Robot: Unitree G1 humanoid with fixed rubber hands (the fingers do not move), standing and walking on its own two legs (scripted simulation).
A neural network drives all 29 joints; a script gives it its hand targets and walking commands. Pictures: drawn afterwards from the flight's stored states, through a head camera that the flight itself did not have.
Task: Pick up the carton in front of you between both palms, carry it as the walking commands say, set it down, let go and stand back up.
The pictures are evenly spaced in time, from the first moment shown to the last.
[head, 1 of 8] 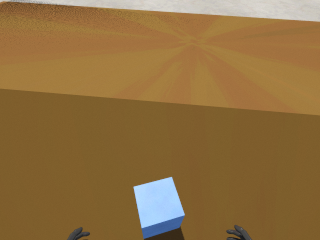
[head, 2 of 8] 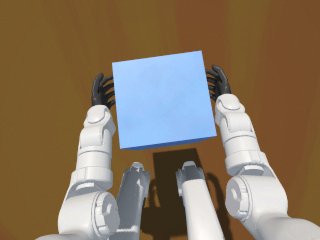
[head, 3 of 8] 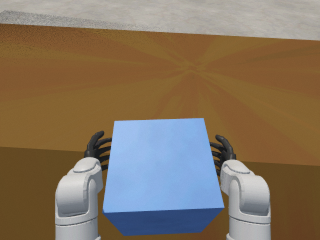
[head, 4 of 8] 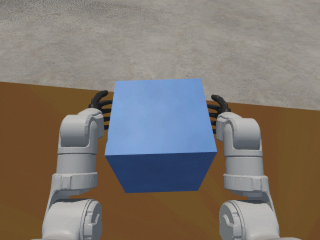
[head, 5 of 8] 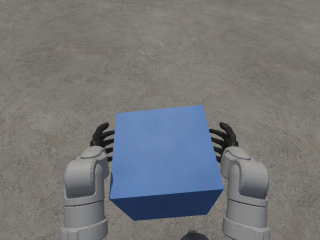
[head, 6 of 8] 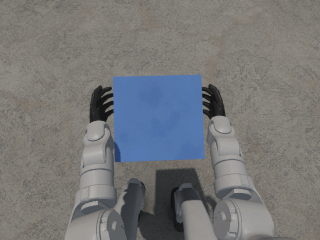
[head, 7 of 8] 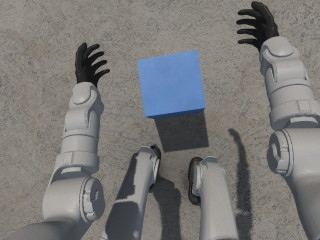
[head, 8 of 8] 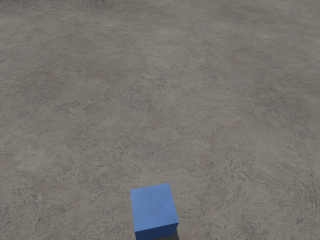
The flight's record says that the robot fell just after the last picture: no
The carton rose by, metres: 0.68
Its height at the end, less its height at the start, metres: -0.29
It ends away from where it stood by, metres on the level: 5.08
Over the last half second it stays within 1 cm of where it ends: yes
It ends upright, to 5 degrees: yes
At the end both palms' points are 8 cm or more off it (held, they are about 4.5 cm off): yes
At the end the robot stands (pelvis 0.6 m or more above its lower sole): yes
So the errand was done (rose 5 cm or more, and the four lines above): yes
